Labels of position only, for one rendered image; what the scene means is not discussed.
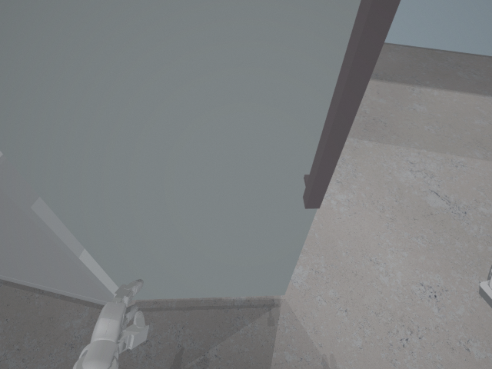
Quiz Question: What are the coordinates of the left robot hand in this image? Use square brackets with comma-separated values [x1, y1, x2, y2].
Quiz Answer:
[90, 279, 149, 354]

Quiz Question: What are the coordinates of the fridge door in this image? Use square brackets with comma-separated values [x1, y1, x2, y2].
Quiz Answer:
[0, 0, 361, 300]

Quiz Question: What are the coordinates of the handle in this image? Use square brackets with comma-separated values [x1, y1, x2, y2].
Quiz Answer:
[303, 0, 401, 209]

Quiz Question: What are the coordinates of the left robot forearm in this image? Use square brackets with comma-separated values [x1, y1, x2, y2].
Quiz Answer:
[73, 340, 119, 369]

